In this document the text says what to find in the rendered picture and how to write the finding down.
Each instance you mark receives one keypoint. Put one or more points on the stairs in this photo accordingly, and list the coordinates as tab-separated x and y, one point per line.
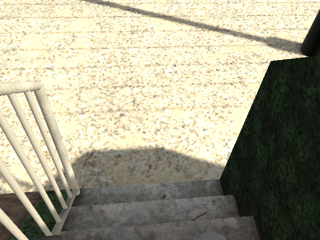
158	211

